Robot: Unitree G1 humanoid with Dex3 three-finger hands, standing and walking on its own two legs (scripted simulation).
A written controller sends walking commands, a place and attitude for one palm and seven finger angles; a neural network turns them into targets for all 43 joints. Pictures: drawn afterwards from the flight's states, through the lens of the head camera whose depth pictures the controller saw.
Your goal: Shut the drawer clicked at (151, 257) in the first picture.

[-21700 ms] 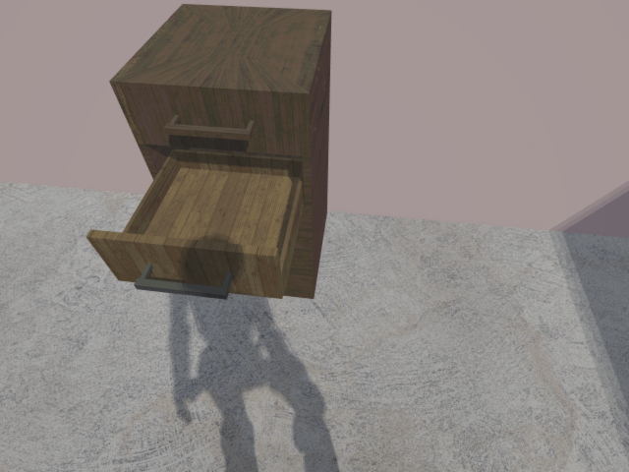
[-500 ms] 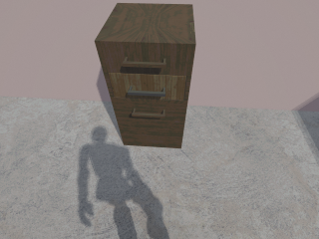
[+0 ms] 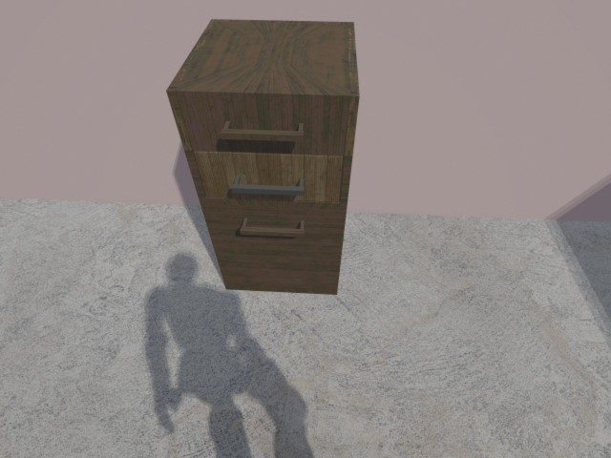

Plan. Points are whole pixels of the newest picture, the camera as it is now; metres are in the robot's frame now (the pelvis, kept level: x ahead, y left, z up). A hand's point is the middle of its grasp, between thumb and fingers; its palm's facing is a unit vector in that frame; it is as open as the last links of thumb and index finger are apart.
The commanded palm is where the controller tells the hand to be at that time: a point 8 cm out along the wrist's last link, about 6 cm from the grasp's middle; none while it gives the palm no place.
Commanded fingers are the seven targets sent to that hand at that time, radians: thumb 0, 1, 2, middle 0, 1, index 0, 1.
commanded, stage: look to check the result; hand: left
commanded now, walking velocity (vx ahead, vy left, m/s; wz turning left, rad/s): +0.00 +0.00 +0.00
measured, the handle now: (268, 185) +0.80 +0.14 -0.19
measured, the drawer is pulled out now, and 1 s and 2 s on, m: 0.00 0.00 0.00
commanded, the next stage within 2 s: stand and wait in 0.52 s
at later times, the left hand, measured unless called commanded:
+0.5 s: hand out of the picture -0.02 +0.15 -0.17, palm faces +0.06 -0.98 -0.17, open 7.4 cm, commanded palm none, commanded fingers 0.00 0.90 0.90 -0.20 -0.30 -0.20 -0.30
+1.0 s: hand out of the picture -0.01 +0.15 -0.17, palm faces +0.05 -0.98 -0.18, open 7.4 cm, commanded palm none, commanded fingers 0.00 0.90 0.90 -0.20 -0.30 -0.20 -0.30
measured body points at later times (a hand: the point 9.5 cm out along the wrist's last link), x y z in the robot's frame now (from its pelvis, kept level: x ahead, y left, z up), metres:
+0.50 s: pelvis +0.01 -0.01 +0.00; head +0.02 -0.02 +0.45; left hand -0.02 +0.20 -0.16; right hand -0.01 -0.21 -0.17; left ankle +0.05 +0.12 -0.74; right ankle -0.05 -0.08 -0.74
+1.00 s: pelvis +0.02 +0.00 +0.00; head +0.03 -0.01 +0.45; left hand -0.01 +0.21 -0.16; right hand -0.01 -0.21 -0.17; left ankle +0.05 +0.12 -0.74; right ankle -0.05 -0.08 -0.74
